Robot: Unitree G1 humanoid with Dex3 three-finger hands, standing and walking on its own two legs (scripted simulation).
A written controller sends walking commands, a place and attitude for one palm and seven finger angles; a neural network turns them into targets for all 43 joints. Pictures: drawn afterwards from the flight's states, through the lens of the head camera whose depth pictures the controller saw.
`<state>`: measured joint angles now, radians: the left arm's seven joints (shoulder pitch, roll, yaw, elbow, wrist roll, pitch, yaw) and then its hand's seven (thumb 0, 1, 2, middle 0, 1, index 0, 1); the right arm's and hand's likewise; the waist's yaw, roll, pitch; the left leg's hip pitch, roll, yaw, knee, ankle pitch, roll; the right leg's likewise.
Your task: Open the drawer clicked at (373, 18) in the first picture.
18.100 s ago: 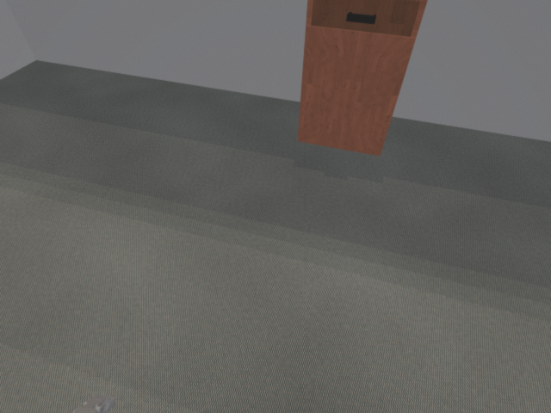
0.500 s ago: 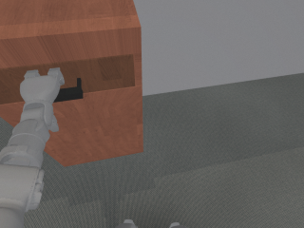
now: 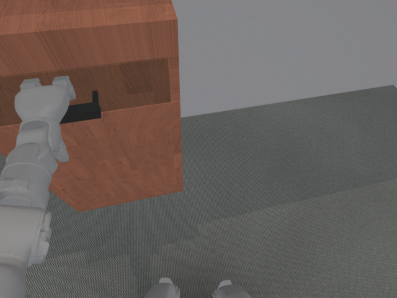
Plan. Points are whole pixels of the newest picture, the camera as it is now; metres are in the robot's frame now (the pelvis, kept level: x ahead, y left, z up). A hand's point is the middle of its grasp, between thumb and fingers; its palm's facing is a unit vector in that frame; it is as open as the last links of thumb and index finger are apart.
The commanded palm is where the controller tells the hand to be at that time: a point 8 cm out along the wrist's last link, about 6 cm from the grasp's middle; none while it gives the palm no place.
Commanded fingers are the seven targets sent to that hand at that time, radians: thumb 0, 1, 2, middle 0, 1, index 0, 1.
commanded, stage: lift the fingers back up to retry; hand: left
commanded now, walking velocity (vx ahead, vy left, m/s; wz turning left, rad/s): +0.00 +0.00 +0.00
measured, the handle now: (70, 106) +0.52 +0.28 +0.03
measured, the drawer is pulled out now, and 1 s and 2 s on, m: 0.00 0.00 0.00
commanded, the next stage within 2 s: re-aim the fingers above the handle in 0.84 s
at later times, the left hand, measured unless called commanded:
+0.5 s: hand (53, 117) +0.48 +0.29 +0.05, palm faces -0.06 -0.03 -1.00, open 13.6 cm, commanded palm +0.46 +0.28 +0.13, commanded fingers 0.00 -0.50 0.30 -0.30 -1.20 -0.30 -1.20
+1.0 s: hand (47, 109) +0.47 +0.29 +0.08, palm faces -0.09 -0.03 -1.00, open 13.8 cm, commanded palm +0.46 +0.29 +0.15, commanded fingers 0.00 -0.50 0.30 -0.30 -1.20 -0.30 -1.20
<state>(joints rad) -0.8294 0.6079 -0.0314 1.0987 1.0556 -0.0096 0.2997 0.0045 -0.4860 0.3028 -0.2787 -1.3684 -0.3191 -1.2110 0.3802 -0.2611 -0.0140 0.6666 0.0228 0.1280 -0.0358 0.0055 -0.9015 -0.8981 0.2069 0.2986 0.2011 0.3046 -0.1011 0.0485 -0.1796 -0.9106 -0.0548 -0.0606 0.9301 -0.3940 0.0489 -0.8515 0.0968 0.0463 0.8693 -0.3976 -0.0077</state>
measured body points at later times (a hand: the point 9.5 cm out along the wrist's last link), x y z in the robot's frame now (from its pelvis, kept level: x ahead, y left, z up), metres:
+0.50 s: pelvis +0.02 +0.01 +0.02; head +0.11 +0.02 +0.46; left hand +0.47 +0.29 +0.10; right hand +0.04 -0.27 -0.11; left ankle +0.02 +0.09 -0.68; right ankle +0.00 -0.12 -0.68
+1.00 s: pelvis +0.04 +0.00 +0.03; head +0.11 +0.00 +0.48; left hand +0.47 +0.29 +0.14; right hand +0.12 -0.27 -0.09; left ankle +0.02 +0.09 -0.68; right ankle +0.00 -0.12 -0.68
